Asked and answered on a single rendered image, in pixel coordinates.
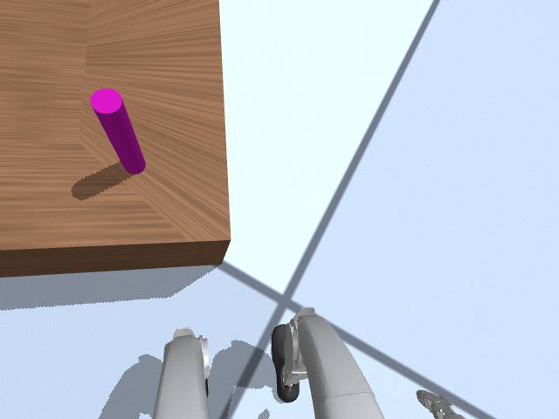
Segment can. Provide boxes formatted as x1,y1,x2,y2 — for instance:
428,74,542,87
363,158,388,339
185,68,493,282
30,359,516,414
91,88,146,175

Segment right robot foot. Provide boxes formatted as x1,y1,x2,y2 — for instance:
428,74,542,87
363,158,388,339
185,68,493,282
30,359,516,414
272,324,300,402

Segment right robot hand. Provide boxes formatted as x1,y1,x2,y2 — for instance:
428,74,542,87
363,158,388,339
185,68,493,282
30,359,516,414
417,390,465,419

